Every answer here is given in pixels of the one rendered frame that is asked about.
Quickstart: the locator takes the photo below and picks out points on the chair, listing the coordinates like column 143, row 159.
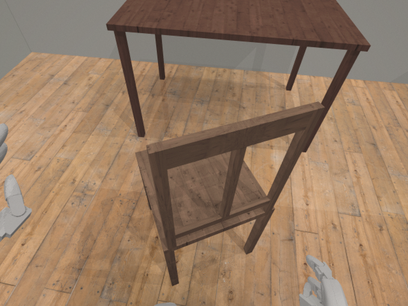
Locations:
column 198, row 185

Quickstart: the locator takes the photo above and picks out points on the table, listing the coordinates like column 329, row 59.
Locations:
column 304, row 23

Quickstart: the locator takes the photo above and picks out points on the robot left hand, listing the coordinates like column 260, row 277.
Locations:
column 13, row 217

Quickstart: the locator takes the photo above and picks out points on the robot right hand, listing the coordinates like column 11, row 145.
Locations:
column 329, row 292

